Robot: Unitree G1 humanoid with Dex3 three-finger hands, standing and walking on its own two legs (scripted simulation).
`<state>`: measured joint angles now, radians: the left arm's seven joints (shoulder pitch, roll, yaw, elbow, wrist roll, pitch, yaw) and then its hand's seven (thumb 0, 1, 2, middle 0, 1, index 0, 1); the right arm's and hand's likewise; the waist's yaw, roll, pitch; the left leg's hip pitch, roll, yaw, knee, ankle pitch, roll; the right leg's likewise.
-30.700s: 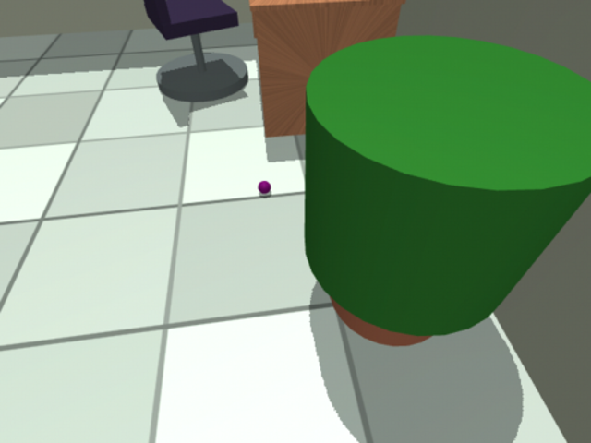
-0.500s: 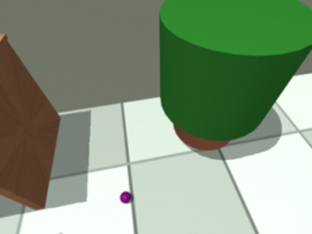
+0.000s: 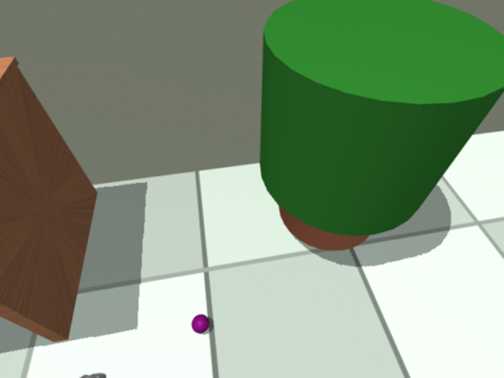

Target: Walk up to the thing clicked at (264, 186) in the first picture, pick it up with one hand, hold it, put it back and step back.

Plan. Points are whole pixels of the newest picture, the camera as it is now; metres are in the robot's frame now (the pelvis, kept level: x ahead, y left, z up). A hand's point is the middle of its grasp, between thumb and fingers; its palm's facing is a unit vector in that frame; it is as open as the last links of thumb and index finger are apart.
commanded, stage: walk up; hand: left
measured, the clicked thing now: (200, 323) +0.41 +0.22 -0.74
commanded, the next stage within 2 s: none
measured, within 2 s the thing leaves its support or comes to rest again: neither
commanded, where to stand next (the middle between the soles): +0.02 -0.01 m, yaw -1 degrees
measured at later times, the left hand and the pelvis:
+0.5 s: hand out of the picture +0.07 +0.25 -0.15, palm faces -0.01 -0.94 -0.33, open 7.4 cm; pelvis -0.01 +0.00 +0.01, yaw +0 degrees
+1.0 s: hand out of the picture +0.08 +0.27 -0.16, palm faces -0.01 -0.93 -0.37, open 7.4 cm; pelvis -0.04 +0.00 -0.02, yaw +0 degrees
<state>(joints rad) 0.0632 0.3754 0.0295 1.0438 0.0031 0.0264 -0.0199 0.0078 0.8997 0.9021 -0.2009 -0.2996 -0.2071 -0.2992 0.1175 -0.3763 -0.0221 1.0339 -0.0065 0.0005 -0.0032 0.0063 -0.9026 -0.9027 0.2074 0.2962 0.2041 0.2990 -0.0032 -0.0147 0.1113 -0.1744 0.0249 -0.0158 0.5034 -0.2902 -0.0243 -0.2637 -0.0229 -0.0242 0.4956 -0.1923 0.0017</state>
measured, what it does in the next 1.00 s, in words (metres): stands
